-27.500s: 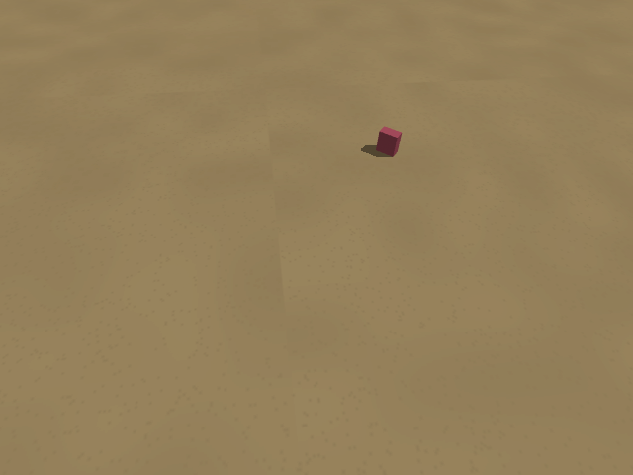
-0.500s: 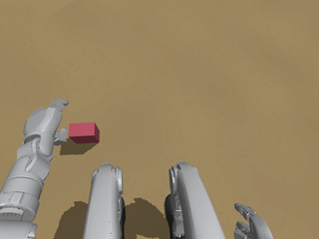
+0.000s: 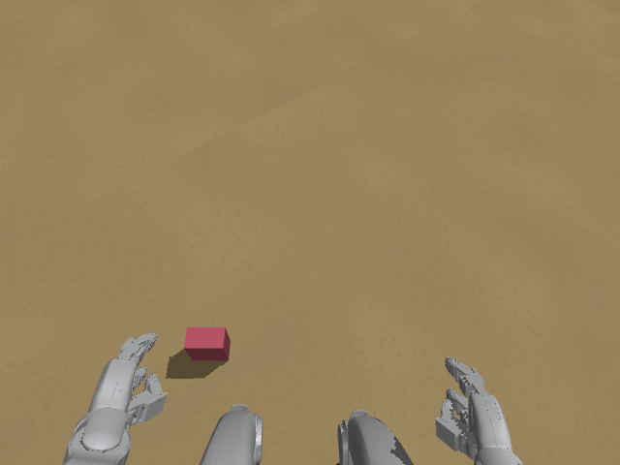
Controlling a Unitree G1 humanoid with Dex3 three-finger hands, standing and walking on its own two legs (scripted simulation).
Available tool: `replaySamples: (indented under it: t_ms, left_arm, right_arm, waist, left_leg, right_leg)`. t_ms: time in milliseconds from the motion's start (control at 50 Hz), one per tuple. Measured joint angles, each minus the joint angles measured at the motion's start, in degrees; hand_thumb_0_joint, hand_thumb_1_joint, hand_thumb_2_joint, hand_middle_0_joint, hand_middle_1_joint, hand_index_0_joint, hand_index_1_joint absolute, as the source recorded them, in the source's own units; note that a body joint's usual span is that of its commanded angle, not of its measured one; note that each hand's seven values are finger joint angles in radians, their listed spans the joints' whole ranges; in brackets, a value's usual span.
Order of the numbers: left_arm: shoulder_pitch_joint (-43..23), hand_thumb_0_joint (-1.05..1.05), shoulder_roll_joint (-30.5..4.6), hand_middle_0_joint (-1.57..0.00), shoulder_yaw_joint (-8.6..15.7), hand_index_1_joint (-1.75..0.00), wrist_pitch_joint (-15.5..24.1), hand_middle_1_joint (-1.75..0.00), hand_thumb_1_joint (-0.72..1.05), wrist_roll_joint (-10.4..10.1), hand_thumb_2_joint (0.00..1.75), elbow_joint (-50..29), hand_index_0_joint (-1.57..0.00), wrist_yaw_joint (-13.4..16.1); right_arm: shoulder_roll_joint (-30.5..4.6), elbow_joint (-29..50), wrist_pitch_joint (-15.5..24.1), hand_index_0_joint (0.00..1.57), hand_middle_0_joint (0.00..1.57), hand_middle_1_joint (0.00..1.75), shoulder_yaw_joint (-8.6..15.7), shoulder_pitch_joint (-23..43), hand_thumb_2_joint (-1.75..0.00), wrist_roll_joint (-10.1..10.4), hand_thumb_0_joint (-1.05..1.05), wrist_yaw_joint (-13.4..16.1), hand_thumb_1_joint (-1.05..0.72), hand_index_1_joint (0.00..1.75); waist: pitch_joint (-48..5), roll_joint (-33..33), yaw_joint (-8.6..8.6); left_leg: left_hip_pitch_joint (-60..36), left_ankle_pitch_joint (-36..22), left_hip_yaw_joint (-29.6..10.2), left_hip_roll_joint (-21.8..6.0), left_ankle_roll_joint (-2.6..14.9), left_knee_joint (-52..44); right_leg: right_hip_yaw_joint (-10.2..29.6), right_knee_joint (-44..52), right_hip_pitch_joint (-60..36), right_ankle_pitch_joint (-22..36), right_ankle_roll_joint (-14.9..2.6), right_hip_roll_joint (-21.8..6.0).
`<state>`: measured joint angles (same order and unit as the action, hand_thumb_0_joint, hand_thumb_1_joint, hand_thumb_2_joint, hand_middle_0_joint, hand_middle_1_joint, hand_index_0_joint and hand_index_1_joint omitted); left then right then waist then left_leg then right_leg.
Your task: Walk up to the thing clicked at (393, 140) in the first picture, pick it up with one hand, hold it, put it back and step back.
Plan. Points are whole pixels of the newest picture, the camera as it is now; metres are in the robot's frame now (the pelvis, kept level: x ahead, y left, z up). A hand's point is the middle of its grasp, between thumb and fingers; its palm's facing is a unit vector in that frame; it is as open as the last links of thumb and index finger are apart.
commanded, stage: home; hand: left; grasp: from above
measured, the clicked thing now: (208, 344) +0.45 +0.23 -0.60
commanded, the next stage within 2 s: none
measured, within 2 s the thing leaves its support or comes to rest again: neither
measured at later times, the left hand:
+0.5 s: hand (136, 415) +0.19 +0.18 +0.01, palm faces +0.08 -0.98 -0.20, open 7.4 cm
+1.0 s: hand (139, 419) +0.19 +0.18 +0.01, palm faces +0.06 -0.98 -0.20, open 7.4 cm
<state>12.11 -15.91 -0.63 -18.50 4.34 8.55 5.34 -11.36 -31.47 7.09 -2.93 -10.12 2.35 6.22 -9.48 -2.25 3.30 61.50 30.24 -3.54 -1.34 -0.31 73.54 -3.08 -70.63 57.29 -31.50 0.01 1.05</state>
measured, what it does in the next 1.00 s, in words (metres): rises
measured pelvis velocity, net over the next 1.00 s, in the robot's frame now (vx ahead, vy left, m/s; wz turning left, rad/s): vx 0.03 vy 0.00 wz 0.02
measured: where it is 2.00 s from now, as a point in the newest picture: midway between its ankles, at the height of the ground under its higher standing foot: outside the picture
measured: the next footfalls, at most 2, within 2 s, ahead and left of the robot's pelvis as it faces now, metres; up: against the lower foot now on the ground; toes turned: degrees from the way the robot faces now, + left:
none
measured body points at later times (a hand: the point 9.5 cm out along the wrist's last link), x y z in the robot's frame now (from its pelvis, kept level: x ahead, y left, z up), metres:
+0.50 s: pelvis +0.04 +0.00 +0.06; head +0.06 +0.01 +0.51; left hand +0.19 +0.24 +0.02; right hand +0.22 -0.24 +0.00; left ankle +0.05 +0.12 -0.63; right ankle +0.03 -0.13 -0.63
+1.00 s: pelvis +0.03 +0.00 +0.06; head +0.05 +0.00 +0.50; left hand +0.18 +0.23 +0.02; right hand +0.19 -0.24 -0.01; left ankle +0.05 +0.12 -0.63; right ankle +0.03 -0.13 -0.63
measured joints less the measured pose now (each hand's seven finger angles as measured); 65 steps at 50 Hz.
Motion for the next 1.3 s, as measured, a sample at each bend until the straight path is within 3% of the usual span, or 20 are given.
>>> replaySamples:
  t_ms: [120,240,480,1300]
  left_arm:
    - [8.3,0.01,2.3,-0.21,1.4,-0.3,-4.3,-0.3,0.9,-5.5,0.9,-8.0,-0.2,-0.3]
    - [15.2,0.01,3.4,-0.2,2.2,-0.3,-6.8,-0.3,0.9,-8.1,0.9,-14.6,-0.2,-1.5]
    - [16.9,0.01,3.3,-0.2,2.1,-0.3,-7.5,-0.3,0.91,-7.6,0.9,-15.3,-0.2,-3.9]
    - [16.3,0.01,3.1,-0.2,1.9,-0.3,-7.7,-0.3,0.91,-7.4,0.9,-15.2,-0.2,-4.2]
  right_arm:
    - [-0.2,1.1,0.9,0.21,0.2,0.3,-0.4,-4.6,-0.9,0.0,0.01,2.2,-0.9,0.3]
    - [-0.8,2.3,2.3,0.21,0.2,0.3,0.1,-7.5,-0.9,-0.3,0.01,3.8,-0.9,0.3]
    - [-1.4,2.9,5.1,0.21,0.2,0.3,1.0,-6.0,-0.9,-1.4,0.01,3.8,-0.9,0.3]
    - [-1.2,0.8,6.6,0.21,0.2,0.3,1.1,-6.4,-0.9,-1.6,0.01,4.0,-0.9,0.3]
  waist:
    - [0.2,-0.5,0.13]
    - [-0.5,-0.9,-0.1]
    - [-0.2,-0.5,-1.15]
    - [0.5,-0.5,-1.12]
  left_leg:
    - [-10.4,-1.6,0.3,-0.2,0.1,-8.7]
    - [-17.4,-2.5,0.5,-0.1,0.24,-14.1]
    - [-21.3,-2.6,0.3,0.4,0.29,-16.0]
    - [-21.5,-3.0,0.6,0.1,0.12,-15.8]
  right_leg:
    - [0.2,9.3,-10.6,2.1,0.05,0.1]
    - [0.3,15.2,-17.7,3.2,0.18,0.1]
    - [0.2,17.0,-21.7,3.1,0.31,-0.4]
    - [0.5,16.5,-21.7,3.6,0.17,-0.1]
